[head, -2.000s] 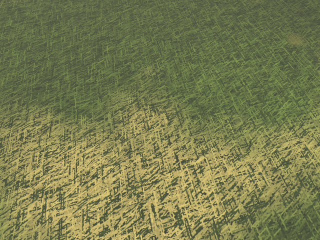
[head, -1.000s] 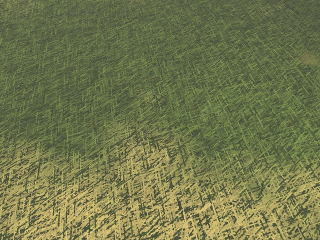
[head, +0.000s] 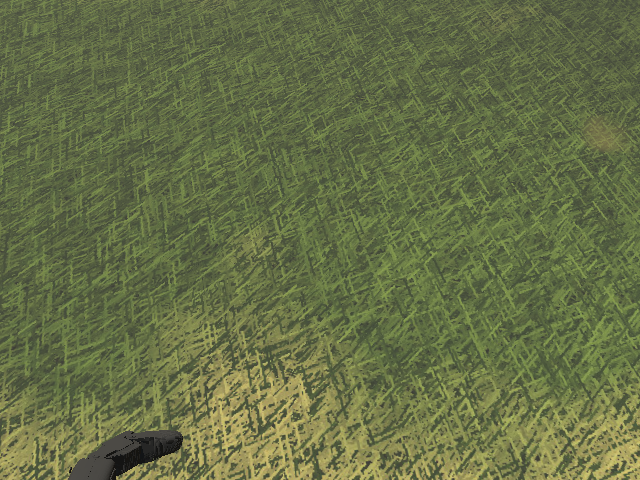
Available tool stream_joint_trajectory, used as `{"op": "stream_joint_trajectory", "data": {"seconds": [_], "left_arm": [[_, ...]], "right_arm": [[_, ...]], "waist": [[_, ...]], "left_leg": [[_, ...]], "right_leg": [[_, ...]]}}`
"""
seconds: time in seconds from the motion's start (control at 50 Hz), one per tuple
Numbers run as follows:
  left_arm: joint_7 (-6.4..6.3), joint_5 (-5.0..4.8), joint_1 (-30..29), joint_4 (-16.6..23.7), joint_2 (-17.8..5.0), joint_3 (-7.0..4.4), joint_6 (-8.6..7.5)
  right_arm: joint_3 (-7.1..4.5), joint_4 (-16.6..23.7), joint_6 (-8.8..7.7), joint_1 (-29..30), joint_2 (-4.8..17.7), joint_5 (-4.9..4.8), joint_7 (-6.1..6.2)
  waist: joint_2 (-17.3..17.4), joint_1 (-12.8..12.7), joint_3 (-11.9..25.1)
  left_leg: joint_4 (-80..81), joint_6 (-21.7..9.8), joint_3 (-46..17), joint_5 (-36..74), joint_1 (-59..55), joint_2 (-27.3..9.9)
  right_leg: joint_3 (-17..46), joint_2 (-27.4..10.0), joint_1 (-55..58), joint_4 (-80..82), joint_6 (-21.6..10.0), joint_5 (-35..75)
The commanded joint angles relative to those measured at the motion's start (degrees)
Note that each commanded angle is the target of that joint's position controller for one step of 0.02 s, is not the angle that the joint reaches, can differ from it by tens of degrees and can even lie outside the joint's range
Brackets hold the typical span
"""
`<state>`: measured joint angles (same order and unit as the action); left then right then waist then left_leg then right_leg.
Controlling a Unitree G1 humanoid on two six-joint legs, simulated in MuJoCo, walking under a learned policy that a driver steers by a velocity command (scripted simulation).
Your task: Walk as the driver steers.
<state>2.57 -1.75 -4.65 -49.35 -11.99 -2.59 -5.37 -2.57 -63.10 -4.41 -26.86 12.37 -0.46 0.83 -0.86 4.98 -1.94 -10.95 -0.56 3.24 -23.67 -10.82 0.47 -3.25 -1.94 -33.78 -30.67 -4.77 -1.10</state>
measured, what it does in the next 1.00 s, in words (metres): walks ahead, turning left: right foot, then left foot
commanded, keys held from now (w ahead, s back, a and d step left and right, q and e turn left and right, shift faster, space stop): w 0.30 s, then w+q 0.70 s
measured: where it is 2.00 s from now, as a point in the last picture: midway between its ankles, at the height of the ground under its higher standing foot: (143, 237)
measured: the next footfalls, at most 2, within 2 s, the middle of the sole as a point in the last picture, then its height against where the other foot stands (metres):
right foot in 0.04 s outside the picture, level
left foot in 0.60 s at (242, 451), level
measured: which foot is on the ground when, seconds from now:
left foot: down 0.00-0.04, up 0.06-0.58, down 0.60-1.00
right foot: up 0.00-0.02, down 0.04-0.62, up 0.64-1.00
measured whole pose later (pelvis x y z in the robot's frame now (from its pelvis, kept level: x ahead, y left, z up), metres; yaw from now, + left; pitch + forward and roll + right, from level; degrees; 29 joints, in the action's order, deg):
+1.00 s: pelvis +0.58 +0.07 +0.02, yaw +19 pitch +3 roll +0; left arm 0.2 -0.1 -0.2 -44.5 -15.5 -3.2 -6.5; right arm -4.5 -48.0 -3.6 -19.5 15.1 -1.3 0.6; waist -2.2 4.5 -0.7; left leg -20.4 -4.4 -8.5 -16.4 6.2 6.0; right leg 5.0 -2.6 -35.4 -29.8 1.8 3.8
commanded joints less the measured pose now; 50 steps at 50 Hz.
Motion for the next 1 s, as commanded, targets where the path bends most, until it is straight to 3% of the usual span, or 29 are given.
{"op": "stream_joint_trajectory", "data": {"seconds": [0.02,0.04,0.06,0.08,0.1,0.12,0.14,0.16,0.2,0.28,0.38,0.46,0.5,0.52,0.56,0.58,0.6,0.62,0.64,0.66,0.68,0.7,0.72,0.76,0.82,0.92,1.0], "left_arm": [[-0.30,-0.13,13.63,-0.85,-10.79,-4.03,-0.63],[-0.94,0.56,24.75,-3.36,-14.48,-5.19,-0.33],[-0.77,1.52,29.95,-5.00,-18.07,-5.61,-0.20],[-0.77,1.27,28.89,-5.10,-12.85,-4.06,-0.17],[-0.86,0.83,22.38,-4.23,-10.58,-3.27,-0.54],[-0.77,1.03,16.60,-2.76,-8.43,-2.45,-0.96],[-0.43,1.74,13.34,-2.55,-6.66,-1.90,-1.40],[-0.20,2.37,12.14,-2.83,-5.40,-1.48,-1.77],[-0.13,2.12,13.24,-4.01,-5.41,-1.35,-1.78],[-1.95,2.06,18.03,-5.38,-9.10,-1.98,-1.66],[-3.07,1.63,22.47,-6.12,-10.15,-2.09,-1.27],[-3.17,1.55,26.56,-7.77,-10.43,-2.34,-0.60],[-3.29,1.45,26.98,-7.96,-10.76,-2.60,0.15],[-3.39,1.35,26.43,-7.71,-11.21,-2.80,0.53],[-3.73,1.24,24.08,-6.47,-12.91,-3.27,1.21],[-4.01,1.29,22.80,-5.79,-13.11,-3.26,1.80],[-4.43,1.67,22.99,-4.66,-12.27,-2.77,2.00],[-3.93,2.60,26.57,-2.05,-7.61,-1.13,0.84],[-3.04,2.22,26.15,-1.20,-5.24,0.07,-1.68],[-2.26,0.08,20.99,0.17,-9.85,-1.17,-3.52],[-2.17,-0.58,17.57,1.09,-10.43,-1.15,-4.38],[-2.61,0.41,16.27,1.17,-10.25,-1.42,-4.50],[-3.10,1.40,16.14,1.12,-10.92,-2.14,-3.81],[-3.33,2.03,17.10,2.02,-9.66,-2.35,-2.14],[-3.76,2.66,12.65,4.30,-8.29,-2.17,-1.01],[-2.88,1.89,2.18,7.82,-6.43,-1.33,-1.58],[-1.90,1.30,-0.57,9.89,-8.86,-1.77,-2.41]], "right_arm": [[-1.84,2.65,0.52,2.13,9.84,0.23,0.23],[-1.05,4.10,0.51,2.60,8.28,0.88,0.06],[1.43,4.49,-0.81,-5.72,-1.02,0.26,-0.94],[0.26,4.37,-2.67,-0.62,3.97,-1.39,-1.34],[-0.76,7.03,-3.56,5.75,7.45,-2.82,-1.34],[-0.86,8.06,-3.86,9.16,8.20,-2.65,-0.79],[-1.47,8.02,-3.46,10.23,7.96,-1.64,-0.21],[-1.70,7.80,-2.49,8.23,6.89,-1.01,0.04],[-1.61,7.64,-0.95,6.35,4.43,-0.96,0.30],[-2.03,11.14,-0.13,15.16,5.66,0.06,0.53],[-1.31,13.47,-0.63,24.06,4.19,-0.42,-0.82],[-0.64,16.29,-0.53,30.33,4.02,-1.04,-2.26],[-0.57,17.95,-0.62,32.06,4.41,-1.14,-3.19],[-0.64,18.54,-0.69,31.98,4.83,-1.12,-3.66],[-1.68,18.62,-0.66,27.68,7.08,-0.89,-4.20],[-3.02,17.00,-0.57,20.24,9.13,-0.86,-4.23],[-5.07,14.49,-0.36,10.32,13.12,-0.94,-3.70],[-6.94,13.94,0.05,2.96,19.79,-0.46,-2.83],[-5.99,14.39,-0.12,3.00,18.73,-0.69,-2.94],[-4.80,14.48,-0.23,3.89,14.42,-0.31,-2.80],[-4.19,15.37,-0.43,7.21,11.81,-0.35,-2.61],[-3.69,16.57,-0.54,11.50,10.34,-0.20,-2.68],[-3.06,17.67,-0.64,14.57,8.49,0.20,-2.66],[-3.05,18.65,-0.67,15.73,8.85,0.30,-2.31],[-3.80,18.57,-0.85,12.91,11.59,-0.27,-1.04],[-3.97,18.10,-0.07,8.34,11.84,-0.72,-0.04],[-3.96,17.62,0.66,5.70,11.34,-1.10,0.28]], "waist": [[8.43,-12.59,6.88],[4.24,-16.31,14.60],[-12.25,-10.83,25.55],[-9.46,-13.10,24.25],[-8.42,-11.64,13.72],[-2.10,-9.44,9.03],[0.36,-7.10,5.70],[-0.91,-4.62,5.20],[-2.43,-3.02,3.53],[-1.43,-4.15,-0.55],[-1.70,-7.11,-1.04],[-1.31,-9.41,-3.00],[-1.43,-9.38,-3.44],[-1.96,-8.84,-3.19],[-4.15,-5.72,0.65],[-4.12,-1.50,4.92],[-2.15,2.51,10.45],[9.69,1.67,17.98],[14.29,-0.03,23.85],[11.06,1.54,19.57],[7.33,0.75,13.49],[1.94,-1.79,9.35],[1.30,-4.02,7.06],[2.63,-6.30,5.70],[2.98,-5.75,3.23],[5.56,-1.65,1.60],[6.22,-1.10,1.72]], "left_leg": [[-21.27,-5.91,-1.76,63.10,7.09,-12.66],[-39.19,-4.18,-0.64,47.39,21.57,-9.87],[-61.66,-0.70,-3.29,0.96,43.04,2.03],[-69.67,-2.17,-11.90,-7.40,49.65,1.67],[-71.14,-3.17,-10.12,-3.73,54.74,-1.62],[-68.28,-3.59,-8.77,2.15,52.30,-5.03],[-64.66,-3.49,-7.90,5.58,48.96,-7.13],[-62.04,-3.66,-8.55,7.54,44.55,-9.02],[-57.97,-3.33,-8.01,7.69,42.14,-9.99],[-46.17,-0.65,-7.00,17.23,50.13,-11.12],[-29.60,-0.49,-3.93,31.15,49.35,-8.32],[-24.09,-1.92,-3.68,29.15,52.26,-6.64],[-22.51,-3.27,-3.36,24.86,53.46,-5.98],[-22.05,-4.07,-2.50,22.04,52.57,-5.33],[-22.20,-6.08,1.14,16.51,43.84,-1.73],[-20.74,-7.45,3.04,16.94,33.90,1.05],[-20.39,-9.74,-0.62,18.47,18.33,0.79],[-18.43,-18.46,-27.17,12.39,-3.68,-13.42],[-6.93,-24.03,-51.76,8.26,-12.81,-20.97],[-6.24,-20.44,-44.96,8.12,-11.30,-18.82],[-6.57,-18.15,-35.84,12.49,-3.78,-16.41],[-5.66,-16.78,-29.73,17.48,5.75,-14.19],[-4.24,-15.77,-25.51,22.13,13.12,-12.27],[-1.78,-16.42,-23.46,25.39,20.13,-10.84],[-0.19,-16.15,-19.34,28.41,24.19,-9.05],[-1.48,-12.00,-16.86,21.53,26.44,-5.50],[-6.95,-11.13,-22.85,19.00,19.69,-8.15]], "right_leg": [[-2.53,4.35,22.78,0.11,-3.94,-2.39],[8.71,-5.22,42.13,-1.91,-7.37,-4.88],[40.05,-20.57,61.12,6.01,-17.38,-20.40],[48.08,-19.83,59.03,14.49,-15.56,-25.79],[38.54,-18.19,50.44,15.59,-12.53,-22.78],[30.43,-16.34,40.06,17.03,-10.88,-16.00],[24.42,-14.30,31.23,18.43,-9.78,-9.84],[20.39,-12.39,25.92,19.83,-8.93,-7.68],[16.21,-10.82,20.76,22.62,-9.32,-7.32],[12.65,-10.66,20.31,25.91,-9.85,-5.16],[4.44,-8.76,24.93,25.88,-6.43,-0.92],[1.28,-11.63,34.06,23.97,-5.63,0.31],[0.21,-13.46,38.76,21.41,-4.80,3.20],[-0.53,-14.06,40.21,19.47,-4.23,7.32],[-2.86,-13.98,41.13,11.21,-2.71,27.79],[-5.12,-12.48,39.52,1.13,-1.31,36.39],[-6.77,-10.03,31.00,-13.00,0.85,33.22],[-7.28,-2.75,7.57,-36.07,4.82,8.86],[3.65,5.80,-6.39,-48.30,5.63,-30.11],[9.28,1.80,-12.89,-51.09,3.77,-27.83],[8.34,-0.91,-13.80,-48.46,2.59,-23.24],[7.86,-3.17,-10.89,-43.05,2.57,-19.44],[7.86,-4.92,-6.27,-38.41,2.80,-17.42],[7.73,-5.53,-1.87,-33.47,4.13,-16.39],[6.28,-4.34,-2.87,-22.78,6.77,-8.98],[5.08,0.40,2.99,-2.29,7.16,7.53],[7.28,1.35,4.03,3.40,6.12,4.78]]}}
